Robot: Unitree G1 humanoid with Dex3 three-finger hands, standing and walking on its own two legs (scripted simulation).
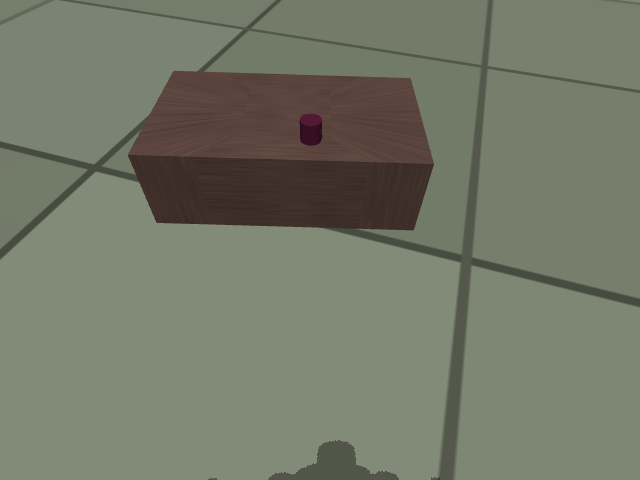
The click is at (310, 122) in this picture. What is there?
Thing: squat round
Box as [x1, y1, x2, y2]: [300, 114, 321, 145]
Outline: 305,114 300,118 300,140 305,144 316,144 321,139 321,118 315,114
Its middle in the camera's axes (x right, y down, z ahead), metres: -0.03 -0.43 +1.48
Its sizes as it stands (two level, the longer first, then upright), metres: 0.083 0.083 0.085
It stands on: a support 0.36 m high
